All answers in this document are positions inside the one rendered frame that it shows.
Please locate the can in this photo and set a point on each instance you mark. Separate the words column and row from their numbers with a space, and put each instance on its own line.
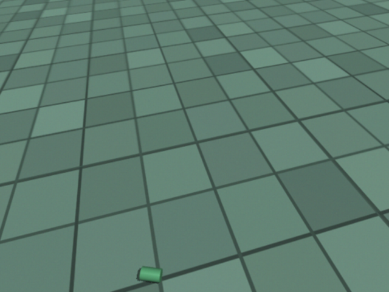
column 151, row 274

